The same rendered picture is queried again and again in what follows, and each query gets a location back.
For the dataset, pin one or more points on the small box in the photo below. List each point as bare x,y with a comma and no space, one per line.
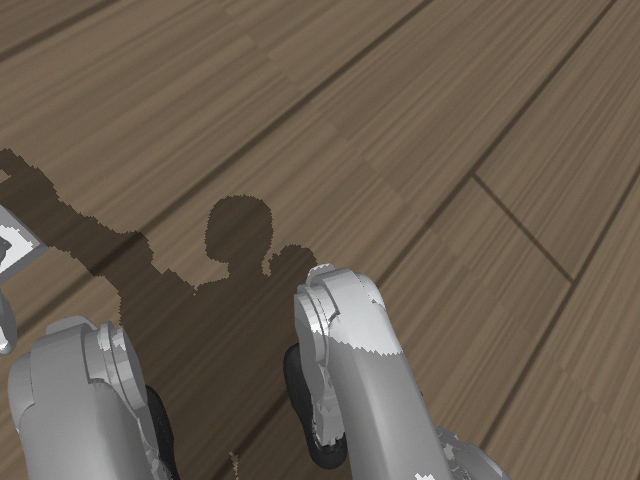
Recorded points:
26,246

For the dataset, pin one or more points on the right robot hand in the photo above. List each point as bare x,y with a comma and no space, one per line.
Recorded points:
469,461

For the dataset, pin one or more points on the right robot foot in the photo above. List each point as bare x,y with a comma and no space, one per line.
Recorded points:
327,457

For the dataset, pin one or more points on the left robot arm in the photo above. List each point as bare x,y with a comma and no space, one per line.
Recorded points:
8,329

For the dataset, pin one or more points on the left robot foot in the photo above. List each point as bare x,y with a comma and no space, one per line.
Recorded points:
164,434

